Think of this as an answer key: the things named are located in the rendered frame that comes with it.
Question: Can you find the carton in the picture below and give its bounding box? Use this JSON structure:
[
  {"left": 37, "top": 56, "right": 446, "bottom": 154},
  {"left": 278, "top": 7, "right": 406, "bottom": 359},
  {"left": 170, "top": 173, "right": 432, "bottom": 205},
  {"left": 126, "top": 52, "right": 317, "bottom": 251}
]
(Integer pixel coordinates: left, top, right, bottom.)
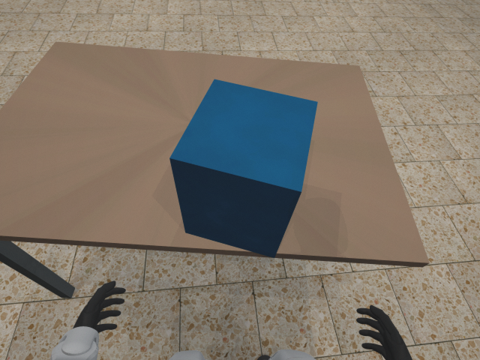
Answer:
[{"left": 169, "top": 79, "right": 318, "bottom": 258}]

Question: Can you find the left robot forearm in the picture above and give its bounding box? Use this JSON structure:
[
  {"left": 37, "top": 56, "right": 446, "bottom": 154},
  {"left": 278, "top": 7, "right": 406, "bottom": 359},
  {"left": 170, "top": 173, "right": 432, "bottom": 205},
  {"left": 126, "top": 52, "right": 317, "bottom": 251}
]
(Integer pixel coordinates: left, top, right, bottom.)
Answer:
[{"left": 50, "top": 326, "right": 99, "bottom": 360}]

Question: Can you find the robot left hand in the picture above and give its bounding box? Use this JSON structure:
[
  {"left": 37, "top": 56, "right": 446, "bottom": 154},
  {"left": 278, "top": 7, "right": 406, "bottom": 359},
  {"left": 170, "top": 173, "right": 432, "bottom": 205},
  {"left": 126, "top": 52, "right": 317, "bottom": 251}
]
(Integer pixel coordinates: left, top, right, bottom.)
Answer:
[{"left": 73, "top": 281, "right": 126, "bottom": 333}]

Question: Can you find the robot right hand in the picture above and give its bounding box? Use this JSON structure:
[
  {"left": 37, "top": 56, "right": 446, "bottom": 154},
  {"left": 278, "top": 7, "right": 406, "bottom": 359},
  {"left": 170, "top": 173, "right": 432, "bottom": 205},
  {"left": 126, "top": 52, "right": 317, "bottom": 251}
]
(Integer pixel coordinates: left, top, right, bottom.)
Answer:
[{"left": 356, "top": 305, "right": 413, "bottom": 360}]

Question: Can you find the table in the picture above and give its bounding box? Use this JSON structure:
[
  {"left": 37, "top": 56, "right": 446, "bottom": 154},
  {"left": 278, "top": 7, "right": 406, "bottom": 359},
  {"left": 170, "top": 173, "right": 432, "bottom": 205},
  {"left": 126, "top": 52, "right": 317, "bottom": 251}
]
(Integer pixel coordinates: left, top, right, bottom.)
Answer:
[{"left": 0, "top": 42, "right": 429, "bottom": 299}]

